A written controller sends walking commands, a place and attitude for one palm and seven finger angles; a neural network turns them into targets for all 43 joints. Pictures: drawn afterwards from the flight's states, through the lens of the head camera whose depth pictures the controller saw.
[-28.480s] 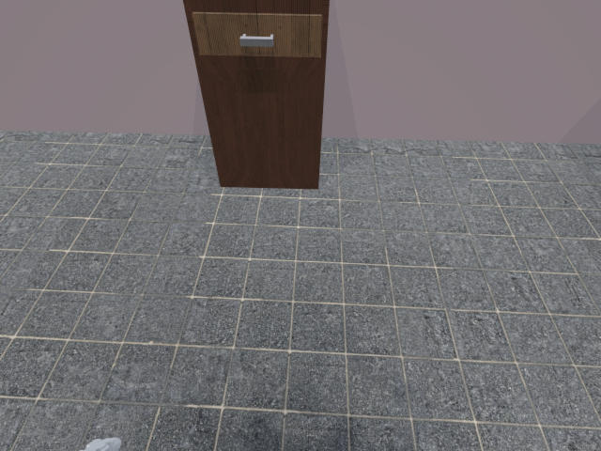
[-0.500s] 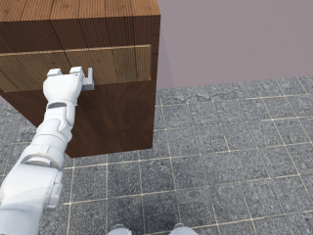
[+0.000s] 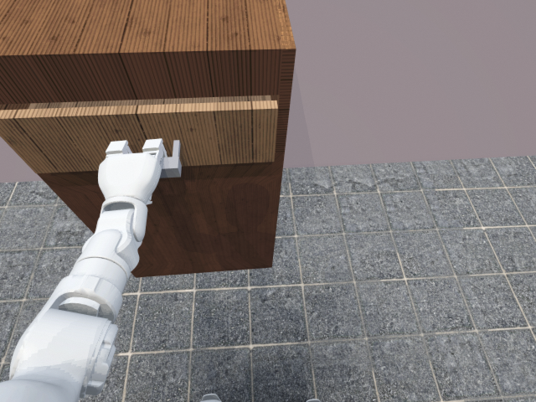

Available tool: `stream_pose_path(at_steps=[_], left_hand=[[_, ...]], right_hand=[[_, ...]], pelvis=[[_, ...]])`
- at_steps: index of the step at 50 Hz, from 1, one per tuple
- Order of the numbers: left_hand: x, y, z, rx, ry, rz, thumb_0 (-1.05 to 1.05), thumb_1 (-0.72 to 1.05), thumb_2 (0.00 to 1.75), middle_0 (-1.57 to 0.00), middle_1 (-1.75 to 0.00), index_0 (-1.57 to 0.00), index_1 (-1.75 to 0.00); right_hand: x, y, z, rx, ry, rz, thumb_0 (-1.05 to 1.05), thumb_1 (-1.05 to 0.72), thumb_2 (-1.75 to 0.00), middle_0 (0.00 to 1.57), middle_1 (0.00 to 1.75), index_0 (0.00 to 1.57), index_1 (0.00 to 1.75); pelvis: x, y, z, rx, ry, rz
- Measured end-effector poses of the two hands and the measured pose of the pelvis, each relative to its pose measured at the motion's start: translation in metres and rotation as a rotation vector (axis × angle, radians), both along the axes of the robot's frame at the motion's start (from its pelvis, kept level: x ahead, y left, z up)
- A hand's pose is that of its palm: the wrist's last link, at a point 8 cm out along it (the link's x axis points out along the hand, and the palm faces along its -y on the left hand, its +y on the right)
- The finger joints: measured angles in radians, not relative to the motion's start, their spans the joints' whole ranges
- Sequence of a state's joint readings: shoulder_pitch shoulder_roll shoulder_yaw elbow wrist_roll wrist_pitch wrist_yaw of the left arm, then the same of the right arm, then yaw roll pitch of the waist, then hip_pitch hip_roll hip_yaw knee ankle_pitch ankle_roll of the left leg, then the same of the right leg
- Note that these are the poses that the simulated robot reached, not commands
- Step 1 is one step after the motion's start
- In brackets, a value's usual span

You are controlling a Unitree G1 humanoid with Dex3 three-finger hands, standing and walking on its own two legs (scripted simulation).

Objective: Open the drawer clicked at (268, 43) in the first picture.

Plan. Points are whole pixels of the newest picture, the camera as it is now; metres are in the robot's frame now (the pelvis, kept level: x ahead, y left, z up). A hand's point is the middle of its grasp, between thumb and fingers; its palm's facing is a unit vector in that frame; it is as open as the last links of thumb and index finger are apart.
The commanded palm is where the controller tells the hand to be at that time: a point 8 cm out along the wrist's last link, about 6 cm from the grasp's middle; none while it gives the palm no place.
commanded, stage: pull the drawer open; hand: left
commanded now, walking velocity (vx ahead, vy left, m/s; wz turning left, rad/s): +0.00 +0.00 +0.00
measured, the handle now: (146, 158) +0.52 +0.19 +0.02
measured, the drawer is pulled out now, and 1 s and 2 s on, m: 0.03 0.18 0.30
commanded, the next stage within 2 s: open the thumb to release the handle in 1.70 s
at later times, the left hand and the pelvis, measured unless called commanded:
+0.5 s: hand (141, 208) +0.42 +0.19 +0.00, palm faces -0.03 -0.05 -1.00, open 6.2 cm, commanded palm +0.37 +0.20 +0.05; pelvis -0.01 +0.00 +0.00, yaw -2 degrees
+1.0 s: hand (133, 280) +0.30 +0.19 +0.00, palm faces +0.00 -0.10 -0.99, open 6.2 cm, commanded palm +0.26 +0.20 +0.05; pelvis +0.01 -0.01 +0.01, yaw +0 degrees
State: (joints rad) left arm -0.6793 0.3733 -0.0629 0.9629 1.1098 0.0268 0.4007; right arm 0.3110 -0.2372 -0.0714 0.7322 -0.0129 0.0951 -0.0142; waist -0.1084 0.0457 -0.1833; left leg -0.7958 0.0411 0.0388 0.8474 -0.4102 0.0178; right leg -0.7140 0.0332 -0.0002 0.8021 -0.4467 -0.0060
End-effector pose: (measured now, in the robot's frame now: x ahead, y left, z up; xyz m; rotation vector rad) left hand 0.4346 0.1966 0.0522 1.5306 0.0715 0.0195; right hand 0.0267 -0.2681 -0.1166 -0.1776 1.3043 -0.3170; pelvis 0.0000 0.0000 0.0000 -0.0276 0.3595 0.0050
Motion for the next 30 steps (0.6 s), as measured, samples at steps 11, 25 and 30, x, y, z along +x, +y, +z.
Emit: stream_pose_path(at_steps=[11, 25, 30], left_hand=[[0.001, -0.002, 0.001, 0.013, 0.018, 0.016, 0.0, 0.65, 0.8, -0.3, -1.31, -0.35, -1.31], [-0.029, -0.002, -0.001, -0.007, -0.004, 0.009, 0.0, 0.69, 0.78, -0.26, -1.33, -0.33, -1.29], [-0.05, -0.002, -0.002, -0.017, -0.017, 0.008, 0.0, 0.69, 0.78, -0.25, -1.34, -0.33, -1.29]], right_hand=[[-0.012, -0.004, -0.006, -0.003, -0.016, -0.003, 0.01, -0.91, -0.9, 0.2, 0.3, 0.21, 0.3], [-0.043, 0.0, 0.0, 0.032, 0.044, -0.079, 0.01, -0.91, -0.9, 0.2, 0.3, 0.21, 0.3], [-0.012, 0.0, 0.004, 0.036, -0.028, -0.056, 0.01, -0.91, -0.9, 0.2, 0.3, 0.2, 0.3]], pelvis=[[-0.015, -0.005, -0.006, 0.003, 0.009, 0.001], [-0.006, -0.005, 0.004, 0.009, -0.027, -0.033], [0.0, -0.003, 0.009, 0.01, -0.052, -0.034]])
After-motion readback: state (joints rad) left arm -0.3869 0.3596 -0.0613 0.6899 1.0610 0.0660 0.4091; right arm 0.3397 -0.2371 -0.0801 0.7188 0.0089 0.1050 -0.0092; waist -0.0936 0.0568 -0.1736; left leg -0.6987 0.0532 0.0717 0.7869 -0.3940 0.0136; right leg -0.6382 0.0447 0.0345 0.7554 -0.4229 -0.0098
